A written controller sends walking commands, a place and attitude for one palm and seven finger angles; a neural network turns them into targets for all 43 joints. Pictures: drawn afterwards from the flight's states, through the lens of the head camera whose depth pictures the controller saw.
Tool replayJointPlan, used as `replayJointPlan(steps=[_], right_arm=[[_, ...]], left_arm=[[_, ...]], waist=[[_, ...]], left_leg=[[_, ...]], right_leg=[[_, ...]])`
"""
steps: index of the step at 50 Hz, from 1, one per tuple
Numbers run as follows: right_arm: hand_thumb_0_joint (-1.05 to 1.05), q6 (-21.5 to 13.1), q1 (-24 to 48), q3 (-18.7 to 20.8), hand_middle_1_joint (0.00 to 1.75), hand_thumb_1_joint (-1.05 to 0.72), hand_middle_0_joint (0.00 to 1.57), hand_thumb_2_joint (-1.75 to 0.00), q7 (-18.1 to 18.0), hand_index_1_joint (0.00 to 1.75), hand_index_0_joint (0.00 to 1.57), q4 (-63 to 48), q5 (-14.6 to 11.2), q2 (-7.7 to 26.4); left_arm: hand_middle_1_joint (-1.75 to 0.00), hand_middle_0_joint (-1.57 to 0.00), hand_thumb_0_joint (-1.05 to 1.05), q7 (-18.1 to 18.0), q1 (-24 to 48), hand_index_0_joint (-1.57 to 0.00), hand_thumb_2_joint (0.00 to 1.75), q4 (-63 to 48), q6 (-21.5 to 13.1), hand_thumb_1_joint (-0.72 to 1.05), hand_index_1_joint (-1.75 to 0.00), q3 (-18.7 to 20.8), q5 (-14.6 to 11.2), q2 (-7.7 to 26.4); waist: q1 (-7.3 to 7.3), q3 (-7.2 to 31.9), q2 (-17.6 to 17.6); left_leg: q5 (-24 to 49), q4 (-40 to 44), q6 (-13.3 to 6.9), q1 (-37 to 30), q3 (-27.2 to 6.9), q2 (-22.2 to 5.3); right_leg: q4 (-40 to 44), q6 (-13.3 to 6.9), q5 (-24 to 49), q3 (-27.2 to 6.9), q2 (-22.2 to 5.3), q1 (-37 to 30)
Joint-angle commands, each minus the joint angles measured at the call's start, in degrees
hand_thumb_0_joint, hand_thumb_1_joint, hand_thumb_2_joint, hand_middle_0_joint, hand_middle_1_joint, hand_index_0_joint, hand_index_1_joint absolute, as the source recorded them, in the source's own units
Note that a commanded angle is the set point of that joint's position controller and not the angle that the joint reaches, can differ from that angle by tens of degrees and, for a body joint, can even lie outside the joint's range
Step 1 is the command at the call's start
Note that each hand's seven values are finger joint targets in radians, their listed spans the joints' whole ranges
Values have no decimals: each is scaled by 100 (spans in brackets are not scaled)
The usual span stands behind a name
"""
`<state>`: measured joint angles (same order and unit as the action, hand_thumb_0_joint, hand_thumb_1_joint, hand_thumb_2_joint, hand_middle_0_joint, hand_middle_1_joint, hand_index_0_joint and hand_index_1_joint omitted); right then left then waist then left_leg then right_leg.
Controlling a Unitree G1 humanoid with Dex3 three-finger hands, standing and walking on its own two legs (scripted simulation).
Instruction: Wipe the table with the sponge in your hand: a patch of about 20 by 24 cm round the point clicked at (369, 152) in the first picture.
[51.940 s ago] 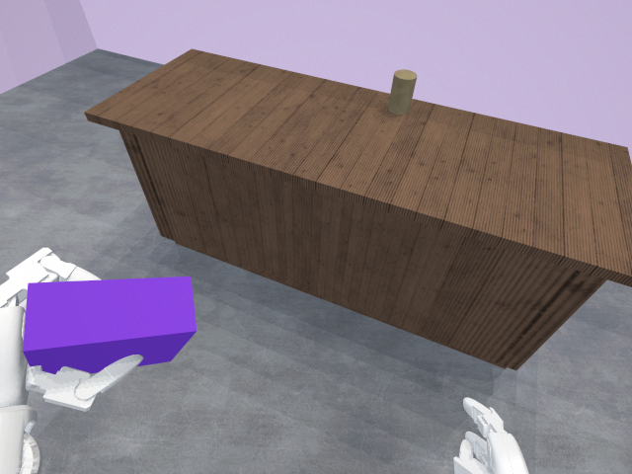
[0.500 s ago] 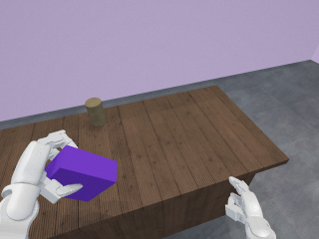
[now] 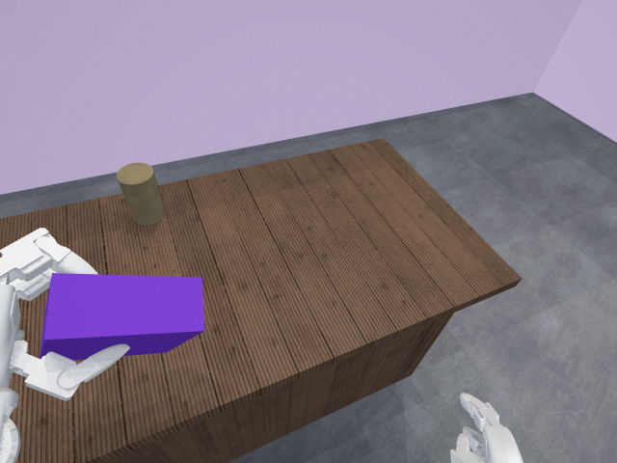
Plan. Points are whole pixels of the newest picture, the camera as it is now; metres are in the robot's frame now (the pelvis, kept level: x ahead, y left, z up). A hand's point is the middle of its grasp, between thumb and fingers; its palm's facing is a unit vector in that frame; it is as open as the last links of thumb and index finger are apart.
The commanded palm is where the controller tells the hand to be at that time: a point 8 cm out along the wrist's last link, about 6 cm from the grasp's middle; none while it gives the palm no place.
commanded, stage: step back with the hand held close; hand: left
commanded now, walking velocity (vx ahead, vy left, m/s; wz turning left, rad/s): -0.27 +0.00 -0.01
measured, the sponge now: (142, 319) +0.23 +0.20 +0.12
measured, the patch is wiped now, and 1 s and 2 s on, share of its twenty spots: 1.00 1.00 1.00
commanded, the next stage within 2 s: stop stepping back and stand still in 0.94 s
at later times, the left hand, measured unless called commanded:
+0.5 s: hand (32, 381) +0.15 +0.24 +0.17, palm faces +0.41 -0.82 -0.41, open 9.6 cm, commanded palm +0.09 +0.28 +0.19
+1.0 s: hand out of the picture +0.03 +0.23 +0.19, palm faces +0.42 -0.86 -0.28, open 9.7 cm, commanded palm -0.03 +0.27 +0.19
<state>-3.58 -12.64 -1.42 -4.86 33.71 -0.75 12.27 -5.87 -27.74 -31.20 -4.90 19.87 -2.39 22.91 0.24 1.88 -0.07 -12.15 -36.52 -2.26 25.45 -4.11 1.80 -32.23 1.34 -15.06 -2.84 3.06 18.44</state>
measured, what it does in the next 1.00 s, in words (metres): walks backwards: right foot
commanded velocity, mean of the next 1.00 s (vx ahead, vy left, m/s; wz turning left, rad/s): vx -0.38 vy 0.00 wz -0.05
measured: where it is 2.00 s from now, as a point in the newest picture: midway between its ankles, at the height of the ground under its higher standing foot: outside the picture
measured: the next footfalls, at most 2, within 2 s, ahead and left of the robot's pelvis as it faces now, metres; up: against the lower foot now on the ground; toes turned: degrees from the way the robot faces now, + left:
right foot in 0.98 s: -0.21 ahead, -0.13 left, +0.00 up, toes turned +0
left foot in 1.28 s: -0.35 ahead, +0.14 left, +0.00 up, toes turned -1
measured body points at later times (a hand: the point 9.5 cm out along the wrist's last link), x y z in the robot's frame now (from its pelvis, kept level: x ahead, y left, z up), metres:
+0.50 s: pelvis -0.06 -0.01 -0.02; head -0.05 +0.03 +0.43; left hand +0.12 +0.28 +0.19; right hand +0.13 -0.24 -0.07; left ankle +0.07 +0.09 -0.72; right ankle +0.02 -0.14 -0.73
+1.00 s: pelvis -0.20 +0.00 -0.03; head -0.19 +0.03 +0.42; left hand +0.00 +0.27 +0.20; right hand -0.03 -0.22 -0.10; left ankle +0.02 +0.10 -0.72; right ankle -0.25 -0.13 -0.72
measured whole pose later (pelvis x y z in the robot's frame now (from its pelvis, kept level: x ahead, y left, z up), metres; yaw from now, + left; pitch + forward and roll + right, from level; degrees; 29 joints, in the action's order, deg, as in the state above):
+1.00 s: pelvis -0.20 +0.00 -0.03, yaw -2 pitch -1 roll -4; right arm -7.5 -11.7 -1.6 -1.4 34.7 0.2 9.0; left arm -7.9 -18.5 -36.4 -6.5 22.3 -2.4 21.1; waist -0.6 -0.6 0.0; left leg -2.8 -38.2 -1.3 37.2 1.6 -5.7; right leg -48.3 0.1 -28.0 0.3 4.4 16.3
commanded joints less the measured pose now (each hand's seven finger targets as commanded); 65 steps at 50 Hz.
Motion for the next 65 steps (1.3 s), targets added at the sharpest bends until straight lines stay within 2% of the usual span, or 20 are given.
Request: replayJointPlan(steps=[1,8,16,24,28,31,34,37,40,45,48,50,51,52,53,55,58,62,64,65], right_arm=[[0,-401,694,361,30,-90,20,-90,-51,30,20,-972,69,941],[0,-365,637,363,30,-90,20,-90,-66,30,20,-929,92,857],[0,-416,775,374,30,-90,20,-90,-92,30,20,-1011,98,912],[0,-439,645,431,30,-90,20,-90,15,30,20,-1008,153,830],[0,-349,494,475,30,-90,20,-90,24,30,20,-889,152,829],[0,-204,524,359,30,-90,20,-90,75,30,20,-829,97,665],[0,-70,565,322,30,-90,20,-90,53,30,20,-939,41,710],[0,-241,620,442,30,-90,20,-90,77,30,20,-988,171,895],[0,-345,413,652,30,-90,20,-90,255,30,20,-765,109,897],[0,-644,565,398,30,-90,20,-90,298,30,20,-667,49,683],[0,-720,508,359,30,-90,20,-90,245,30,20,-611,102,675],[0,-695,448,353,30,-90,20,-90,252,30,20,-574,84,564],[0,-679,341,387,30,-90,20,-90,234,30,20,-513,21,478],[0,-587,283,457,30,-90,20,-90,237,30,20,-438,-52,407],[0,-587,533,559,30,-90,20,-90,210,30,20,-659,-124,693],[0,-342,599,440,30,-90,20,-90,273,30,20,-854,-185,338],[0,73,733,98,30,-90,20,-90,219,30,20,-781,-67,435],[0,-147,482,331,30,-90,20,-90,123,30,20,-915,-122,739],[0,-226,451,443,30,-90,20,-90,102,30,20,-1122,-75,802],[0,-294,433,539,30,-90,20,-90,121,30,20,-1207,-46,799]], left_arm=[[-160,-120,0,-153,437,-120,130,-1593,-632,10,-160,904,66,1068],[-160,-120,0,-178,607,-120,130,-1363,-621,10,-160,768,-35,1005],[-160,-120,0,-208,1044,-120,130,-1457,-646,10,-160,663,145,896],[-160,-120,0,-235,440,-120,130,-2020,-771,10,-160,966,156,1002],[-160,-120,0,-334,366,-120,130,-1889,-749,10,-160,1083,30,1238],[-160,-120,0,-383,604,-120,130,-1866,-666,10,-160,798,-23,1140],[-160,-120,0,-356,721,-120,130,-1704,-541,10,-160,814,-49,1154],[-160,-120,0,-385,901,-120,130,-1604,-583,10,-160,1088,154,1164],[-160,-120,0,-345,1182,-120,130,-1635,-623,10,-160,1072,59,1111],[-160,-120,0,-290,1664,-120,130,-2087,-597,10,-160,461,-16,633],[-160,-120,0,-239,1539,-120,130,-1894,-605,10,-160,691,8,903],[-160,-120,0,-191,1463,-120,130,-1800,-739,10,-160,684,-61,882],[-160,-120,0,-190,1371,-120,130,-1736,-851,10,-160,807,-65,1060],[-160,-120,0,-175,1399,-120,130,-1681,-939,10,-160,540,-74,1039],[-160,-120,0,-189,1066,-120,130,-1396,-879,10,-160,701,-51,1225],[-160,-120,0,-18,675,-120,130,-1098,-534,10,-160,864,-250,921],[-160,-120,0,-3,1159,-120,130,-470,-520,10,-160,727,-191,1074],[-160,-120,0,-174,1263,-120,130,-502,-584,10,-160,815,-84,1115],[-160,-120,0,-213,885,-120,130,-1236,-645,10,-160,771,-86,1017],[-160,-120,0,-244,800,-120,130,-1804,-734,10,-160,850,-98,1118]], waist=[[-130,592,768],[25,494,374],[-19,335,660],[-28,890,822],[45,752,-132],[145,949,-812],[213,553,-437],[194,443,2261],[59,566,1126],[24,515,1402],[12,851,1824],[-46,1123,1410],[-68,1205,453],[22,1133,-1144],[-125,797,-2050],[199,7,-1422],[333,-470,7],[108,639,-422],[7,1254,539],[-50,1378,1334]], left_leg=[[-1872,1260,-371,729,-1094,-850],[-1763,446,-54,-303,-704,-565],[-2899,1023,-307,804,-1092,-924],[-2789,692,-271,891,-922,-919],[-2317,-1034,175,61,-324,-383],[-1485,-2108,329,-798,-23,-285],[-1770,-687,140,-653,-368,-555],[-3218,2177,-827,1502,-2377,-2182],[-2477,1796,-542,1030,-1330,-2051],[-2402,1804,-304,-108,-1108,-1694],[-2187,1656,-43,-253,-907,-1518],[-1696,601,258,-570,-448,-1218],[-1301,-1308,511,-1234,264,-607],[-1739,-4168,773,-900,661,147],[-2337,-6045,758,201,60,570],[-1466,-6462,475,279,-954,-281],[-1078,-3908,337,564,-241,-536],[-1164,-116,-38,-385,253,-349],[419,2160,-58,-1362,429,-511],[1851,2390,-184,-2150,129,-1127]], right_leg=[[-21,-192,706,-66,-203,-884],[525,-467,100,-496,-662,720],[-97,-218,-159,-222,-229,90],[-466,-296,252,-310,-354,-198],[559,-827,-104,-1300,-1264,1197],[870,-1018,564,-1328,-1855,1858],[181,-588,47,-616,-1294,2029],[-4018,37,-1191,52,335,737],[-5029,61,-1149,-86,342,983],[-2622,-36,-1028,275,111,811],[-914,-177,-1017,409,216,-188],[489,-408,-475,433,-46,-513],[1512,-695,205,120,-609,114],[1775,-1344,1515,-965,-1857,632],[1755,-1725,2322,-2177,-2364,1249],[1237,-1448,1272,-1227,-2215,2191],[951,-869,1075,-202,-1578,1443],[-260,-778,3059,-835,-1534,10],[-1524,-500,2153,-304,-777,-522],[-2468,-368,657,189,-333,176]])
